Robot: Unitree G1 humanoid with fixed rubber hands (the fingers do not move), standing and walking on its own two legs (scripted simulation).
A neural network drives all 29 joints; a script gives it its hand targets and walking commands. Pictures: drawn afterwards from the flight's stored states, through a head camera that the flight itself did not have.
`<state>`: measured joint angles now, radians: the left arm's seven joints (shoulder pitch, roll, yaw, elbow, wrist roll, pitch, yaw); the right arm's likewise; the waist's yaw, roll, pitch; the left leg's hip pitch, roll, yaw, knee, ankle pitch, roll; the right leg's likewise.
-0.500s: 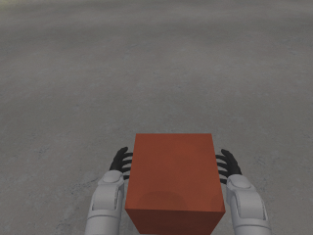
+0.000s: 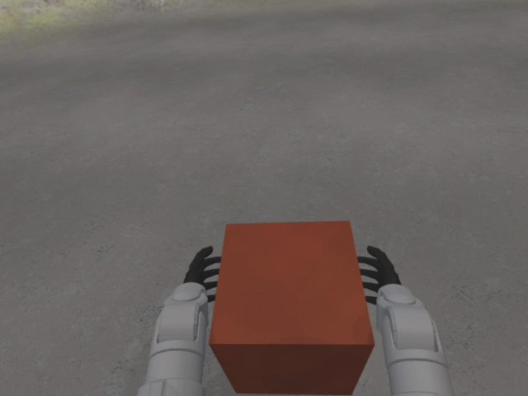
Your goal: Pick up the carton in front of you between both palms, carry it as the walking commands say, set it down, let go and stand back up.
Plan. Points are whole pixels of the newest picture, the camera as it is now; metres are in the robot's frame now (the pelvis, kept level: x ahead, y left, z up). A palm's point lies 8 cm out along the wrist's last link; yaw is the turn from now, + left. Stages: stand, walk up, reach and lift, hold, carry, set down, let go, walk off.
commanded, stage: hold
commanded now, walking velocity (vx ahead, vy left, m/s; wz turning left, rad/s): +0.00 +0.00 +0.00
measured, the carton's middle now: (290, 311) +0.30 +0.00 -0.04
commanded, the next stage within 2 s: set down in 0.14 s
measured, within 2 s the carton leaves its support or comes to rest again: neither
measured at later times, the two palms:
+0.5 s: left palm (204, 281) +0.34 +0.15 +0.01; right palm (375, 279) +0.34 -0.15 +0.00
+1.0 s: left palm (225, 313) +0.39 +0.15 -0.19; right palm (356, 309) +0.40 -0.15 -0.20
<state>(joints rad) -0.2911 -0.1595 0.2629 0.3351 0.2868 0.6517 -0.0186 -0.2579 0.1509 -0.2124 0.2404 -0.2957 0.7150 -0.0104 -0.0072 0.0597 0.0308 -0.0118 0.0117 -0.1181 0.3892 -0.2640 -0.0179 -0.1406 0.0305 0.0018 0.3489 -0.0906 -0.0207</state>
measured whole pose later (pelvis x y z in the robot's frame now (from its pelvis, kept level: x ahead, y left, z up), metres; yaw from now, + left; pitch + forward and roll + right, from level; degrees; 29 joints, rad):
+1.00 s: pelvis -0.03 +0.02 -0.12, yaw +2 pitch +37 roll +2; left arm -0.71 -0.17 0.44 0.51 0.18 0.20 0.09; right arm -0.76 0.06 -0.44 0.54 -0.28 0.23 0.04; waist -0.02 0.05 -0.12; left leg -1.35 -0.12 -0.10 1.17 -0.47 -0.04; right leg -1.47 0.03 0.11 1.10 -0.28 0.04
